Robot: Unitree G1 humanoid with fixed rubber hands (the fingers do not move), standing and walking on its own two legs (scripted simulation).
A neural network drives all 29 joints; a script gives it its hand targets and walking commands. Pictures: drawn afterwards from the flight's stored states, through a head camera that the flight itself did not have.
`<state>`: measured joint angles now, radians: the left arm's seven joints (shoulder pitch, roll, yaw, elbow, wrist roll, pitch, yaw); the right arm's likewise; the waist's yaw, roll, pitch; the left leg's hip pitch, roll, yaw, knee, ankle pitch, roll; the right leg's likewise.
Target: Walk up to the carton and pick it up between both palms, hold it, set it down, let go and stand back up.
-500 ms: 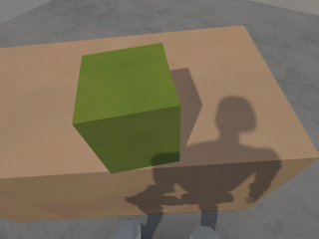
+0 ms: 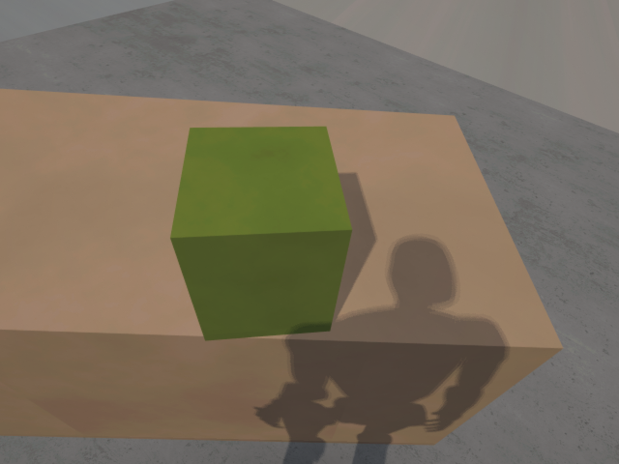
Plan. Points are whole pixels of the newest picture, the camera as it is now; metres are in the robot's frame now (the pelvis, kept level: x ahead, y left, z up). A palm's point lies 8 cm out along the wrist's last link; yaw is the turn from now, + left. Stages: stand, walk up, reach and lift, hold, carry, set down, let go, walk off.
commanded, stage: walk up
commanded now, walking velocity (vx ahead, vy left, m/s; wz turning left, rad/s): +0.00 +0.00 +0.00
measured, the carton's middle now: (264, 235) +0.43 +0.07 +0.04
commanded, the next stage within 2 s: stand in 0.98 s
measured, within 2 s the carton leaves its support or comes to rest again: neither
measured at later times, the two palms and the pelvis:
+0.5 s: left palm out of the picture -0.03 +0.35 -0.17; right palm out of the picture +0.04 -0.16 -0.13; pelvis -0.03 +0.08 -0.01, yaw +2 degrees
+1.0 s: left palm out of the picture -0.01 +0.34 -0.14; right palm out of the picture +0.00 -0.10 -0.15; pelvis -0.02 +0.12 +0.00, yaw +1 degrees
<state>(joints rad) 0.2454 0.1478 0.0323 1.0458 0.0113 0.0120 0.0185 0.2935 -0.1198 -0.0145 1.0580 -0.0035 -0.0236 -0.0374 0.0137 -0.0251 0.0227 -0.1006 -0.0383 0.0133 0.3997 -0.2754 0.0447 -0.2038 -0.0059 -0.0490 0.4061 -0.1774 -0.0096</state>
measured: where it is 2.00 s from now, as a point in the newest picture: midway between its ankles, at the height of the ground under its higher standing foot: outside the picture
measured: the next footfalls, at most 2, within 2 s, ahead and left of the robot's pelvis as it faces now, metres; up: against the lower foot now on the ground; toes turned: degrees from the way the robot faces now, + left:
left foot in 0.42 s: +0.02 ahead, +0.21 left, +0.00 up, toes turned -2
right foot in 0.74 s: -0.01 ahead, +0.00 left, +0.00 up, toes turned +0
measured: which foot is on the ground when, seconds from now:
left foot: down 0.00-0.12, up 0.14-0.40, down 0.42-1.00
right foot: down 0.00-0.44, up 0.46-0.72, down 0.74-1.00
